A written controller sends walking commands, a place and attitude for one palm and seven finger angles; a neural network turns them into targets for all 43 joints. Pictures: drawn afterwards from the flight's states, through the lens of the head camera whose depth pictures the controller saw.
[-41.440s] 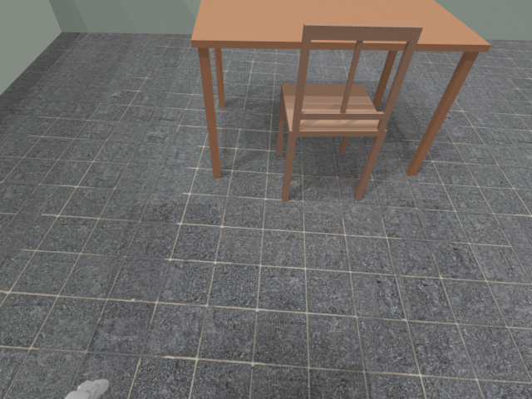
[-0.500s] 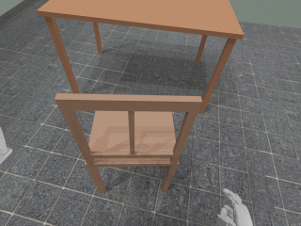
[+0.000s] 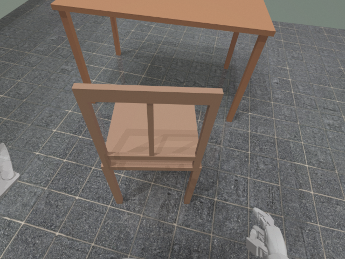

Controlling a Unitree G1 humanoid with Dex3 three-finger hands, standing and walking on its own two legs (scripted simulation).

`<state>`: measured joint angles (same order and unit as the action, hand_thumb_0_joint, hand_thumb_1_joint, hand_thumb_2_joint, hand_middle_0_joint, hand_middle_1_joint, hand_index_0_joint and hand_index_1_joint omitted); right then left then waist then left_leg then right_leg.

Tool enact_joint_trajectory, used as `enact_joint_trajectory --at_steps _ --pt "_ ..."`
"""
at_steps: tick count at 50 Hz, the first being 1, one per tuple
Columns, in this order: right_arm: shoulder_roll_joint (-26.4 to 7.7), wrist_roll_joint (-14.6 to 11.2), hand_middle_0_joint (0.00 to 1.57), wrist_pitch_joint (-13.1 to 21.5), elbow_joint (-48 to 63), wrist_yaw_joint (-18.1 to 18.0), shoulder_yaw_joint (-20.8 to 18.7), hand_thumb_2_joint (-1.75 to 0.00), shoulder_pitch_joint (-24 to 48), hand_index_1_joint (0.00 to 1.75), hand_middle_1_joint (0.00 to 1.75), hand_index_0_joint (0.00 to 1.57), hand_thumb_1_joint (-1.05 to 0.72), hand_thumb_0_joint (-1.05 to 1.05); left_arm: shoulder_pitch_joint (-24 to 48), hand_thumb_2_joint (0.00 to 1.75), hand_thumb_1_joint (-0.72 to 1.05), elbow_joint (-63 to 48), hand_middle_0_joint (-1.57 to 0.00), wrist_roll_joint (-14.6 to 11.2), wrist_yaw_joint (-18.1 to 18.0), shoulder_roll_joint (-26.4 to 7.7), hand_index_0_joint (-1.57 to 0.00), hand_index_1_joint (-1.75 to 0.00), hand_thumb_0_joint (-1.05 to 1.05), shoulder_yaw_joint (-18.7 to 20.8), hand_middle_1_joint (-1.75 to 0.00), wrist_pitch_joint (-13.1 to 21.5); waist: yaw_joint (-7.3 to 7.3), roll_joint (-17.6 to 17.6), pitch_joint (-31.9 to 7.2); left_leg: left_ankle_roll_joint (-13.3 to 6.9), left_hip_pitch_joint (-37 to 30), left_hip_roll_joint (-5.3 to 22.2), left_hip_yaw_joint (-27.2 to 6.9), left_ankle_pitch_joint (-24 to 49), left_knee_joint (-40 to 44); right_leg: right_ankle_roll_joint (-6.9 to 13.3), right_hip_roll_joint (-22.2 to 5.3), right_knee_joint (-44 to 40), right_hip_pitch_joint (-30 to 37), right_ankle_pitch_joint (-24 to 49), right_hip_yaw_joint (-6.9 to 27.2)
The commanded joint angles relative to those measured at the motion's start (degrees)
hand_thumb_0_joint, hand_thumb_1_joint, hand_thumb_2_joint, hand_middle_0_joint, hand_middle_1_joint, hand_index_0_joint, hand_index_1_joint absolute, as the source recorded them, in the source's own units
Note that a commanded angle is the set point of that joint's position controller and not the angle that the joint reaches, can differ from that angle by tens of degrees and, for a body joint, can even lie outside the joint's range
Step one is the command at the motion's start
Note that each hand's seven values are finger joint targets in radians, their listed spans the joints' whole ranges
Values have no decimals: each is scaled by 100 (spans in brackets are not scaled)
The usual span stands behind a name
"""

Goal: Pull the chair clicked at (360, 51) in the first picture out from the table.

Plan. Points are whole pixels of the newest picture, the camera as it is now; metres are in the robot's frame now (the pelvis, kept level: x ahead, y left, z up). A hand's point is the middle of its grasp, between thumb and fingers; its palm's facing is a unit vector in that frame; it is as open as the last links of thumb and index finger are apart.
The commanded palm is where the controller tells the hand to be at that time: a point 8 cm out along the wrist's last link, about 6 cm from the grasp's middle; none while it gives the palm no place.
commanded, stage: step back with the hand held close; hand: left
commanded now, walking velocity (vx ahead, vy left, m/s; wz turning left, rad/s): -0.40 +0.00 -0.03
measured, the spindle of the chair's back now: (151, 131) +0.50 +0.12 -0.09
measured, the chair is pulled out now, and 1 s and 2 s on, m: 0.55 0.55 0.55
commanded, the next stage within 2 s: stop stepping back and stand still in 0.12 s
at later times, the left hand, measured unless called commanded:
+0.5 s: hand out of the picture +0.07 +0.24 +0.18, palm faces +0.45 -0.79 -0.41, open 7.4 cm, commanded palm +0.02 +0.28 +0.19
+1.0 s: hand out of the picture +0.05 +0.26 +0.17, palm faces +0.43 -0.79 -0.43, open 7.4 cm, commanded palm none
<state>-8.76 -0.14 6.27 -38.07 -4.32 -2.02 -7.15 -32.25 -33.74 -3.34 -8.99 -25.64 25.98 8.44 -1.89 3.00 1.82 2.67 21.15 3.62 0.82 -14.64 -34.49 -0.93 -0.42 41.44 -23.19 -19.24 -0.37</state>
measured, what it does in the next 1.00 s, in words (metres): walks backwards: right foot, then left foot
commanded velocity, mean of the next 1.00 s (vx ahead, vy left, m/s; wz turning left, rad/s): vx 0.03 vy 0.00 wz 0.00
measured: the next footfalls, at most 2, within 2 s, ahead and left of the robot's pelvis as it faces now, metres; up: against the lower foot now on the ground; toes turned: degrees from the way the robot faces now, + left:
right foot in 0.02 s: +0.05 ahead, -0.12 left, +0.00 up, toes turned -2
left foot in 0.26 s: -0.06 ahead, +0.09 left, +0.00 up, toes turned +1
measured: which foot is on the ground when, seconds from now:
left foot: down 0.00-0.04, up 0.06-0.24, down 0.26-1.00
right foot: up 0.00-0.00, down 0.02-0.26, up 0.28-0.40, down 0.42-1.00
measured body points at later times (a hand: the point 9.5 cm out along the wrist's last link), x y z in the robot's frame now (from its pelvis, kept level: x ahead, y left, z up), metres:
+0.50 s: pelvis -0.12 -0.02 +0.00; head -0.14 +0.00 +0.45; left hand +0.04 +0.28 +0.20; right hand +0.03 -0.26 -0.08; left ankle -0.07 +0.11 -0.72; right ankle -0.07 -0.12 -0.73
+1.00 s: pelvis -0.14 -0.01 +0.01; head -0.17 +0.00 +0.46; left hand +0.02 +0.30 +0.20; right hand +0.00 -0.25 -0.08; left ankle -0.10 +0.09 -0.73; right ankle -0.11 -0.12 -0.72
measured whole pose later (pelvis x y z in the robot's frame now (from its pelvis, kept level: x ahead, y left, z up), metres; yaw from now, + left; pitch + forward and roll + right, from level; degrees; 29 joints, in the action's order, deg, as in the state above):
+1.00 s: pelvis -0.14 -0.01 +0.01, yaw +0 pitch -3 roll -1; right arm -11.9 0.1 5.7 -39.7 -4.7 0.9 -14.8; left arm -30.8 -26.4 -1.9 -9.0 -23.4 21.7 8.4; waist -0.3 -0.1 -1.1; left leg -1.6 15.9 0.3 1.4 -13.2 -32.1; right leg 0.6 1.7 29.7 -13.8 -13.5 -0.6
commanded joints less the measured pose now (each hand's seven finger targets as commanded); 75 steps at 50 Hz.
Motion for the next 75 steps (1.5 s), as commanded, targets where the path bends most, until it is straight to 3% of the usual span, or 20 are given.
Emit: enact_joint_trajectory --at_steps 1,3,4,7,11,13,16,20,22,26,32,36,41,46,50,51,54,58,67,75 --pt "-1056 -44 20 369 827 21 -210 -90 404 30 30 20 -90 0 607 90 90 -1353 -20 66 -3 -1065 -20 -30 0 577 -30 487 36 -601 -715 -423 282 632 -221 -122 -151 93 -562 -1708 863 1701 223" --pt "-886 34 20 351 784 10 -203 -90 386 30 30 20 -90 0 728 90 90 -1024 -20 86 -19 -1312 -20 -30 0 752 -30 480 47 858 -627 -55 656 -497 102 -1700 -2078 953 -2095 -2820 17 1864 2169" --pt "-948 -31 20 322 711 34 -376 -90 276 30 30 20 -90 0 557 90 90 -1063 -20 50 -9 -1172 -20 -30 0 533 -30 434 8 1197 -1119 -107 317 -486 -299 -1661 -3135 1080 -2302 -2961 195 1499 2218" --pt "-580 -44 20 50 832 -13 -123 -90 473 30 30 20 -90 0 -234 90 90 -709 -20 121 -59 -1001 -20 -30 0 760 -30 342 144 597 -1254 -59 354 -119 -275 -1401 -2202 952 -1641 -2037 679 2551 1072" --pt "-763 -83 20 -183 855 -107 -67 -90 347 30 30 20 -90 0 -364 90 90 -862 -20 17 -91 -921 -20 -30 0 656 -30 427 277 -104 -1125 -194 -603 -54 118 -330 1326 336 -855 -1309 573 1421 525" --pt "-1018 -74 20 -122 965 -140 -213 -90 178 30 30 20 -90 0 -307 90 90 -1110 -20 -11 -158 -875 -20 -30 0 563 -30 414 253 -1372 -1081 -775 -461 1180 -1174 -112 1589 30 -223 -377 221 -117 217" --pt "-1028 -39 20 183 989 -88 -157 -90 267 30 30 20 -90 0 -90 90 90 -1444 -20 16 -222 -1075 -20 -30 0 692 -30 355 220 -2078 -686 -1037 856 1365 -1279 -1835 2080 10 79 1134 403 -828 191" --pt "-1111 -104 20 338 853 -8 -87 -90 8 30 30 20 -90 0 363 90 90 -1289 -20 161 -229 -1037 -20 -30 0 470 -30 275 100 -940 -415 -600 798 560 -418 -2003 872 12 -113 -1344 1285 -115 138" --pt "-1129 -49 20 343 833 15 -130 -90 -31 30 30 20 -90 0 567 90 90 -846 -20 142 -168 -1052 -20 -30 0 413 -30 204 251 308 -125 -323 141 -263 -20 -1543 -672 541 -897 -2823 11 -1368 1640" --pt "-1100 -42 20 203 692 -13 -102 -90 -222 30 30 20 -90 0 794 90 90 -292 -20 136 -156 -836 -20 -30 0 195 -30 116 329 353 -278 -372 -903 -279 -26 -945 -850 696 -1220 -2978 -812 -2283 1485" --pt "-1048 -44 20 161 926 -102 65 -90 47 30 30 20 -90 0 801 90 90 -613 -20 275 -196 -960 -20 -30 0 341 -30 250 237 -1800 -49 -1008 794 981 -1928 -3398 2517 67 223 146 789 -415 -33" --pt "-1033 -39 20 307 895 -43 30 -90 -17 30 30 20 -90 0 628 90 90 -567 -20 258 -148 -883 -20 -30 0 245 -30 245 128 -881 -91 -750 703 489 -942 -2267 1673 96 121 -1283 1495 -138 -47" --pt "-995 57 20 273 748 4 8 -90 -121 30 30 20 -90 0 804 90 90 -604 -20 168 -111 -927 -20 -30 0 252 -30 257 262 -163 -30 -420 -333 -218 -195 -1337 113 673 -740 -2709 0 -2104 1552" --pt "-1024 28 20 268 796 -59 55 -90 -54 30 30 20 -90 0 751 90 90 -452 -20 136 -180 -926 -20 -30 0 389 -30 303 213 -621 -203 -537 -612 105 -711 -899 1188 355 -240 -1981 405 -592 724" --pt "-1022 -24 20 305 838 -117 57 -90 67 30 30 20 -90 0 636 90 90 -159 -20 189 -155 -763 -20 -30 0 290 -30 324 152 -870 94 -562 122 273 -936 -2123 1931 140 32 -1909 901 -548 469" --pt "-1916 161 20 416 -586 426 -253 -90 -6 30 30 20 -90 0 1035 90 90 4292 -20 651 695 475 -20 -30 0 -2005 -30 -458 507 -885 691 -625 569 294 -1195 -498 962 266 -296 -915 94 377 79" --pt "-1219 183 20 -114 -456 405 -74 -90 -408 30 30 20 -90 0 827 90 90 4743 -20 517 878 912 -20 -30 0 -1997 -30 -892 262 -345 -298 -672 324 387 -1008 222 913 173 -252 -809 572 230 65" --pt "-1306 213 20 -325 -529 440 -57 -90 -301 30 30 20 -90 0 1573 90 90 5968 -20 527 845 564 -20 -30 0 -2105 -30 -812 263 823 -624 -657 -92 63 -921 685 598 340 -469 -1218 723 761 401" --pt "-833 206 20 -585 -1285 312 42 -90 -421 30 30 20 -90 0 1630 90 90 8252 -20 433 730 920 -20 -30 0 -2266 -30 -803 228 -1325 -615 -557 -716 35 -731 351 1270 323 -417 -1876 1138 731 503" --pt "-742 145 20 -622 -1817 236 30 -90 -847 30 30 20 -90 0 1744 90 90 9063 -20 383 726 994 -20 -30 0 -2420 -30 -776 294 -413 -418 -525 -1095 171 -698 850 1392 324 -483 -2197 1202 1219 494"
